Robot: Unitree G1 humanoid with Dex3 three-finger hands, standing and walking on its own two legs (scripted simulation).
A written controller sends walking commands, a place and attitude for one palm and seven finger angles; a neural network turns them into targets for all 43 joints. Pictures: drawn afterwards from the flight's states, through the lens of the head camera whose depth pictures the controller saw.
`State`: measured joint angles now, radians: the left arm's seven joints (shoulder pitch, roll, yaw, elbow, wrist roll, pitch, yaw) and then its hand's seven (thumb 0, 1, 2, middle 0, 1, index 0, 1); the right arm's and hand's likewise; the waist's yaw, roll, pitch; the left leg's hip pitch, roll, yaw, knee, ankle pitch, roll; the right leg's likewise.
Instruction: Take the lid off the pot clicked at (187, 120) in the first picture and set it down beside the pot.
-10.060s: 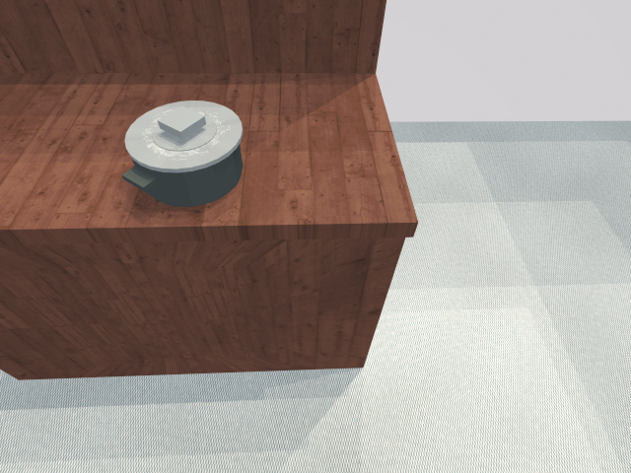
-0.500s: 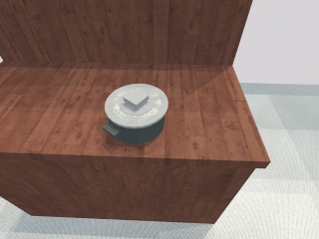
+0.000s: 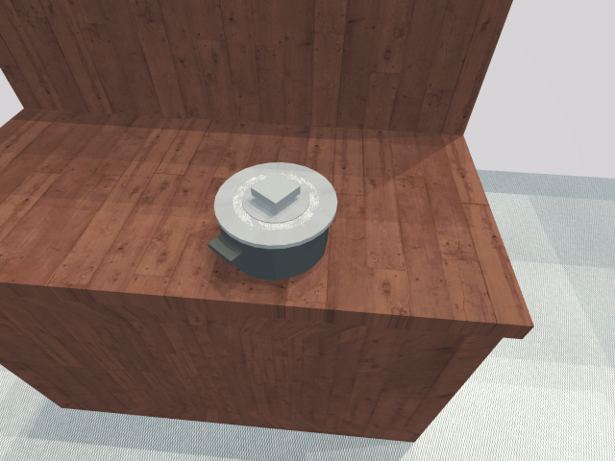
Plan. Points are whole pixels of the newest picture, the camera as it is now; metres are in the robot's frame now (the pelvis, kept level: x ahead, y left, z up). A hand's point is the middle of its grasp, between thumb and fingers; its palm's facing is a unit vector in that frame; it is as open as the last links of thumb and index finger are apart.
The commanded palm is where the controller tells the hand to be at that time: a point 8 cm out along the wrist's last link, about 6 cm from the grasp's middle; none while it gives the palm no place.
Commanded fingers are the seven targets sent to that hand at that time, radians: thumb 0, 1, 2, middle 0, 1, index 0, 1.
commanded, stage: lift the closed hand beside the body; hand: left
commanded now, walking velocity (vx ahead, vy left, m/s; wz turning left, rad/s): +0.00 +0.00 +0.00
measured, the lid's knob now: (275, 190) +0.48 +0.09 +0.10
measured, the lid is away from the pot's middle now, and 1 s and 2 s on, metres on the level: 0.01 0.01 0.01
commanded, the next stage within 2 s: raise the hand higher, near the body in 0.50 s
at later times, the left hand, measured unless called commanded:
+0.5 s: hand (144, 450) +0.13 +0.20 +0.01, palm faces +0.29 -0.88 -0.38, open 3.1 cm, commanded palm +0.09 +0.23 +0.05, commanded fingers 0.00 0.90 0.90 -1.30 -1.50 -1.30 -1.50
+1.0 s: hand (129, 411) +0.15 +0.20 +0.08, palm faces +0.34 -0.83 -0.44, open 3.1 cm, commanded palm +0.11 +0.23 +0.11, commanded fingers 0.00 0.90 0.90 -1.30 -1.50 -1.30 -1.50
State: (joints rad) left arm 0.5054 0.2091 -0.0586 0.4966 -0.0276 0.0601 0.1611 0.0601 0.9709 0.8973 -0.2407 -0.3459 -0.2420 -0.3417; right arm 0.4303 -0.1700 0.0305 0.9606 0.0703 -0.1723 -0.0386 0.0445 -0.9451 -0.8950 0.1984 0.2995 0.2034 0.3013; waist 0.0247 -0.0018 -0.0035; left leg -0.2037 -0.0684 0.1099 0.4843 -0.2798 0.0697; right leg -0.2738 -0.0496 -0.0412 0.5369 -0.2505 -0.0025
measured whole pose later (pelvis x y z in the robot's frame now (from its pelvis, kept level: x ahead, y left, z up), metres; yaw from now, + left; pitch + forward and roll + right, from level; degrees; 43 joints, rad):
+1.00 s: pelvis +0.03 -0.05 +0.01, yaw +2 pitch -2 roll +0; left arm 0.71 0.29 0.21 -0.33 -0.02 -0.09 0.08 0.01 0.89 0.90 -1.29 -1.50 -1.29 -1.50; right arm 0.15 -0.22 -0.03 0.61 0.02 -0.16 -0.06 0.02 -0.91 -0.90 0.20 0.30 0.20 0.30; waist 0.07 0.06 0.01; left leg -0.12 0.00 0.04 0.45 -0.29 0.02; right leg -0.14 0.02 -0.11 0.43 -0.25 -0.05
